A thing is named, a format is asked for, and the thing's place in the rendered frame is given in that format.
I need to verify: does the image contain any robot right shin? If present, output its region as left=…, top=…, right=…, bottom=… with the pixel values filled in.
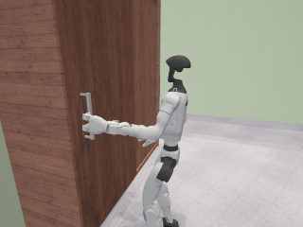
left=156, top=182, right=172, bottom=223

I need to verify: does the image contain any wardrobe door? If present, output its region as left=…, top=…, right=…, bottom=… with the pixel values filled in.
left=54, top=0, right=136, bottom=227
left=132, top=0, right=157, bottom=169

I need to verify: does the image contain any right robot hand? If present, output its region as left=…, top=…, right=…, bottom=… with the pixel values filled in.
left=138, top=138, right=159, bottom=148

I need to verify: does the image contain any left robot forearm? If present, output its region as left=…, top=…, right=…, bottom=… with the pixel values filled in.
left=104, top=121, right=160, bottom=140

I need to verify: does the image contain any left robot hand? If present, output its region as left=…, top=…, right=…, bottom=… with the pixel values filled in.
left=82, top=113, right=119, bottom=134

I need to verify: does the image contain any left robot upper arm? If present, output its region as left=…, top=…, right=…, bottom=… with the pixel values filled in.
left=149, top=92, right=181, bottom=140

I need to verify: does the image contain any humanoid robot head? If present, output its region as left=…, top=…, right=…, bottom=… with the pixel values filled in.
left=166, top=55, right=191, bottom=94

